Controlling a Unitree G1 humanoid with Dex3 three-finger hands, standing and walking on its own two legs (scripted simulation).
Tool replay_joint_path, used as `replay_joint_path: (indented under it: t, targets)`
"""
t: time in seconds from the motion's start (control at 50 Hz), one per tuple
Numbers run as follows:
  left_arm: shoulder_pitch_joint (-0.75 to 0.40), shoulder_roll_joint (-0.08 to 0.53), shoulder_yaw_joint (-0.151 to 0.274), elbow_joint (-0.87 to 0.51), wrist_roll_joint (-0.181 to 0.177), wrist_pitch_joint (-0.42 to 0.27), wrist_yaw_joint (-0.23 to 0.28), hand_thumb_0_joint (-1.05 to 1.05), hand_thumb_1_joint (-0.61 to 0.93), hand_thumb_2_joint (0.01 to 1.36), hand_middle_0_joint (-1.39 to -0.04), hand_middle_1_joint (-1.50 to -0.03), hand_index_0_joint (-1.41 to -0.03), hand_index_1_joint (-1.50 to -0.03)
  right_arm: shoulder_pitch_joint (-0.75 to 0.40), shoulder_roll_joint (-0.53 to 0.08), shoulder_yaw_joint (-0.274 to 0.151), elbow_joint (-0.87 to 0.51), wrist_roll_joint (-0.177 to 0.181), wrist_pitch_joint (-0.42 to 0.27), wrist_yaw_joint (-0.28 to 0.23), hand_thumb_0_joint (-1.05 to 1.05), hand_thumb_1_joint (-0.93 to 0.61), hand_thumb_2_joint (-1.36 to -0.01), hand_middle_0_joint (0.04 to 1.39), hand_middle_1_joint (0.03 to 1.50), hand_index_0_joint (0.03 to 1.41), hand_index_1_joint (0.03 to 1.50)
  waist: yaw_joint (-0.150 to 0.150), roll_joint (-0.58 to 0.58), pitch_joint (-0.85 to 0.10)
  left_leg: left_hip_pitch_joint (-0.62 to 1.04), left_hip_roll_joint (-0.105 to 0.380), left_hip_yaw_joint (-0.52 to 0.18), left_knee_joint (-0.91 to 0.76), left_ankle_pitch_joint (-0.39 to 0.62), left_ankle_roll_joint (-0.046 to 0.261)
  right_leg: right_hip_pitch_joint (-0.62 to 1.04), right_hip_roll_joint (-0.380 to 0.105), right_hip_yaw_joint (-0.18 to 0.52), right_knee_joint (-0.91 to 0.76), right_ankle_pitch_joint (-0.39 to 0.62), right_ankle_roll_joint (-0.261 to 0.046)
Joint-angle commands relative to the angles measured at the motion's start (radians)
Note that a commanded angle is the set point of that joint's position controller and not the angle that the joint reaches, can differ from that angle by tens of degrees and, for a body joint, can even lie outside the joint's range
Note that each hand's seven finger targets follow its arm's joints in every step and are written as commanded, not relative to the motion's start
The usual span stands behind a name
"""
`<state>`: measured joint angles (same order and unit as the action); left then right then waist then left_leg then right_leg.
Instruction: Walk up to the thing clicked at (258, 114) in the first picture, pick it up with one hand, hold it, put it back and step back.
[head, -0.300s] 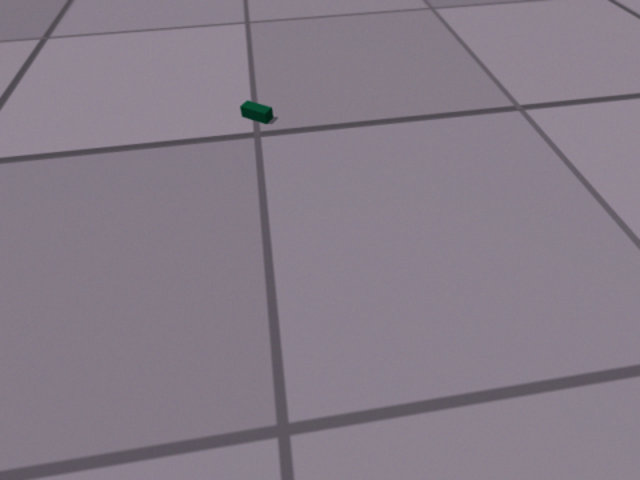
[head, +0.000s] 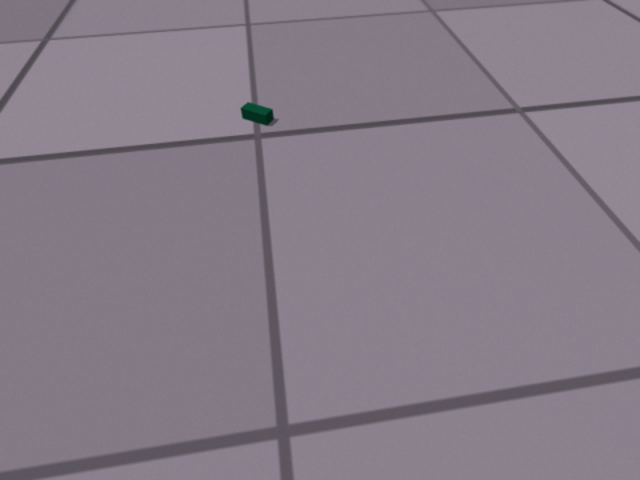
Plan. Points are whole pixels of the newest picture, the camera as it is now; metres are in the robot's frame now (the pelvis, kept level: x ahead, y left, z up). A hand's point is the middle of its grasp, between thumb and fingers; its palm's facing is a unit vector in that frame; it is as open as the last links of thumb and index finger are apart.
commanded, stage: stand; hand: left
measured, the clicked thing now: (257, 113) +2.06 +0.37 -0.75
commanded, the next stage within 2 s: walk up in 0.82 s
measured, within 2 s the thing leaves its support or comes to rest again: neither
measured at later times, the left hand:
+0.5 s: hand out of the picture +0.07 +0.25 -0.16, palm faces -0.01 -0.94 -0.34, open 7.4 cm
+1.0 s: hand out of the picture +0.07 +0.29 -0.15, palm faces -0.05 -0.92 -0.38, open 7.4 cm
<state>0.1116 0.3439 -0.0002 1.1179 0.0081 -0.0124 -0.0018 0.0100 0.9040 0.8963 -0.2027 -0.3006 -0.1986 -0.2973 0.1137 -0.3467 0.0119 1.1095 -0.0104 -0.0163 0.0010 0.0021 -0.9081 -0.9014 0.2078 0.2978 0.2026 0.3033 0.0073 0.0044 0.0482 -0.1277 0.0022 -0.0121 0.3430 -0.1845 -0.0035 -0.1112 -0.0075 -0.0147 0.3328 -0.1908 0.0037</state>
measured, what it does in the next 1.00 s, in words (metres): stands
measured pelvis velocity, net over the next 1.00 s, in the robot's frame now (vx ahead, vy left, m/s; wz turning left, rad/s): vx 0.02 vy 0.02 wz -0.06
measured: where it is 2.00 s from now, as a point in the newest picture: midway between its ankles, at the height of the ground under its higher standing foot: (292, 394)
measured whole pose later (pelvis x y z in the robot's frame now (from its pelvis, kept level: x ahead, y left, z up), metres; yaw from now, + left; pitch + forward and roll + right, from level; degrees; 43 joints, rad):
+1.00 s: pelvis +0.02 +0.02 -0.01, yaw -3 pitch +0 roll -1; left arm 0.26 0.38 0.04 1.04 0.02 -0.06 -0.03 0.01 0.90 0.90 -0.21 -0.30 -0.20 -0.30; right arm 0.13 -0.44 -0.08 0.99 -0.05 -0.01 0.08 0.00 -0.91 -0.90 0.21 0.30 0.20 0.30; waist 0.02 0.06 0.00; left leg -0.36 0.02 -0.04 0.77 -0.41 0.00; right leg -0.18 0.01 0.05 0.43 -0.27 -0.03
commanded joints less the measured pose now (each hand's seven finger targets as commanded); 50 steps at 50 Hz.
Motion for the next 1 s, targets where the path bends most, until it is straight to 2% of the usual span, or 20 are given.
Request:
replay_joint_path:
  t: [0.0, 0.34, 0.46, 0.66, 0.78, 0.8, 0.82, 0.84, 0.86, 0.88, 0.9, 0.92, 0.94, 0.98]
  targets:
    - [-0.038, 0.212, 0.040, -0.054, 0.005, -0.022, 0.012, 0.000, 0.900, 0.900, -0.200, -0.300, -0.200, -0.300, -0.038, -0.206, -0.047, -0.057, 0.003, -0.017, -0.011, 0.000, -0.900, -0.900, 0.200, 0.300, 0.200, 0.300, -0.004, -0.006, -0.066, 0.009, 0.119, -0.095, -0.050, 0.126, 0.032, 0.009, -0.119, 0.090, -0.050, 0.115, -0.026]
    - [-0.022, 0.209, 0.034, -0.054, 0.002, -0.022, 0.012, 0.000, 0.900, 0.900, -0.200, -0.300, -0.200, -0.300, -0.034, -0.211, -0.046, -0.053, 0.004, -0.016, -0.010, 0.000, -0.900, -0.900, 0.200, 0.300, 0.200, 0.300, -0.003, -0.006, -0.073, 0.018, 0.120, -0.096, -0.048, 0.141, 0.032, 0.014, -0.123, 0.090, -0.056, 0.125, -0.025]
    - [-0.025, 0.216, 0.038, -0.060, 0.003, -0.024, 0.013, 0.000, 0.900, 0.900, -0.200, -0.300, -0.200, -0.300, -0.032, -0.211, -0.045, -0.057, 0.003, -0.018, -0.010, 0.000, -0.900, -0.900, 0.200, 0.300, 0.200, 0.300, -0.007, 0.004, -0.084, 0.023, 0.122, -0.093, -0.046, 0.168, 0.032, 0.027, -0.126, 0.093, -0.049, 0.162, -0.026]
    - [-0.024, 0.216, 0.038, -0.059, 0.002, -0.022, 0.012, 0.000, 0.900, 0.900, -0.200, -0.300, -0.200, -0.300, -0.034, -0.212, -0.045, -0.054, 0.002, -0.016, -0.010, 0.000, -0.900, -0.900, 0.200, 0.300, 0.200, 0.300, -0.005, -0.005, -0.063, 0.025, 0.122, -0.095, -0.056, 0.134, 0.029, 0.009, -0.123, 0.093, -0.061, 0.115, -0.026]
    - [-0.020, 0.217, 0.038, -0.063, 0.005, -0.023, 0.013, 0.000, 0.900, 0.900, -0.200, -0.300, -0.200, -0.300, -0.041, -0.212, -0.047, -0.058, 0.003, -0.018, -0.010, 0.000, -0.900, -0.900, 0.200, 0.300, 0.200, 0.300, -0.004, -0.005, -0.088, 0.038, 0.125, -0.092, -0.049, 0.172, 0.031, 0.023, -0.125, 0.090, -0.047, 0.163, -0.027]
    - [0.090, 0.357, 0.104, -0.102, 0.001, -0.038, -0.012, 0.000, 0.900, 0.900, -0.200, -0.300, -0.200, -0.300, -0.034, -0.347, -0.143, -0.157, -0.034, -0.033, 0.029, 0.000, -0.900, -0.900, 0.200, 0.300, 0.200, 0.300, -0.007, 0.067, -0.178, 0.065, 0.109, -0.047, 0.082, -0.392, 0.083, -0.052, -0.114, 0.161, 0.024, -0.340, -0.083]
    - [0.085, 0.352, 0.100, -0.094, 0.006, -0.040, -0.021, 0.000, 0.900, 0.900, -0.200, -0.300, -0.200, -0.300, -0.092, -0.331, -0.142, -0.167, -0.035, -0.028, 0.044, 0.000, -0.900, -0.900, 0.200, 0.300, 0.200, 0.300, 0.006, 0.057, -0.075, -0.059, 0.107, -0.054, 0.110, -0.504, 0.091, -0.154, -0.145, 0.214, 0.012, -0.486, -0.105]
    - [0.066, 0.343, 0.106, -0.110, 0.010, -0.049, -0.025, 0.000, 0.900, 0.900, -0.200, -0.300, -0.200, -0.300, -0.112, -0.295, -0.141, -0.195, -0.033, -0.025, 0.056, 0.000, -0.900, -0.900, 0.200, 0.300, 0.200, 0.300, 0.004, 0.009, -0.024, -0.194, 0.110, -0.059, 0.161, -0.469, 0.088, -0.131, -0.178, 0.284, -0.008, -0.526, -0.128]
    - [0.091, 0.344, 0.110, -0.117, 0.010, -0.057, -0.025, 0.000, 0.900, 0.900, -0.200, -0.300, -0.200, -0.300, -0.148, -0.261, -0.136, -0.224, -0.034, -0.025, 0.066, 0.000, -0.900, -0.900, 0.200, 0.300, 0.200, 0.300, 0.028, -0.056, 0.027, -0.341, 0.077, -0.035, 0.246, -0.387, 0.071, -0.075, -0.226, 0.394, -0.057, -0.575, -0.166]
    - [0.126, 0.368, 0.119, -0.115, 0.011, -0.065, -0.019, 0.000, 0.900, 0.900, -0.200, -0.300, -0.200, -0.300, -0.186, -0.234, -0.132, -0.247, -0.040, -0.028, 0.073, 0.000, -0.900, -0.900, 0.200, 0.300, 0.200, 0.300, 0.058, -0.156, 0.064, -0.481, 0.035, -0.025, 0.394, -0.291, 0.049, -0.011, -0.305, 0.558, -0.148, -0.605, -0.218]
    - [0.145, 0.386, 0.123, -0.121, 0.014, -0.076, -0.014, 0.000, 0.900, 0.900, -0.200, -0.300, -0.200, -0.300, -0.198, -0.233, -0.133, -0.263, -0.044, -0.032, 0.076, 0.000, -0.900, -0.900, 0.200, 0.300, 0.200, 0.300, 0.064, -0.155, 0.063, -0.589, 0.065, -0.087, 0.470, -0.238, 0.021, 0.080, -0.366, 0.651, -0.181, -0.553, -0.272]
    - [0.143, 0.387, 0.125, -0.140, 0.006, -0.083, -0.009, 0.000, 0.900, 0.900, -0.200, -0.300, -0.200, -0.300, -0.152, -0.258, -0.137, -0.256, -0.036, -0.037, 0.081, 0.000, -0.900, -0.900, 0.200, 0.300, 0.200, 0.300, 0.049, -0.124, 0.011, -0.604, 0.080, -0.112, 0.513, -0.213, 0.003, 0.137, -0.353, 0.637, -0.183, -0.524, -0.274]
    - [0.107, 0.385, 0.126, -0.156, 0.004, -0.085, -0.005, 0.000, 0.900, 0.900, -0.200, -0.300, -0.200, -0.300, -0.123, -0.275, -0.143, -0.254, -0.032, -0.038, 0.087, 0.000, -0.900, -0.900, 0.200, 0.300, 0.200, 0.300, 0.029, -0.124, -0.013, -0.575, 0.094, -0.119, 0.531, -0.206, -0.006, 0.122, -0.328, 0.580, -0.181, -0.499, -0.248]
    - [0.072, 0.392, 0.130, -0.186, 0.012, -0.084, -0.007, 0.000, 0.900, 0.900, -0.200, -0.300, -0.200, -0.300, -0.088, -0.277, -0.147, -0.259, -0.026, -0.039, 0.099, 0.000, -0.900, -0.900, 0.200, 0.300, 0.200, 0.300, 0.006, -0.180, -0.036, -0.462, 0.104, -0.107, 0.420, -0.268, -0.002, 0.065, -0.291, 0.466, -0.158, -0.438, -0.223]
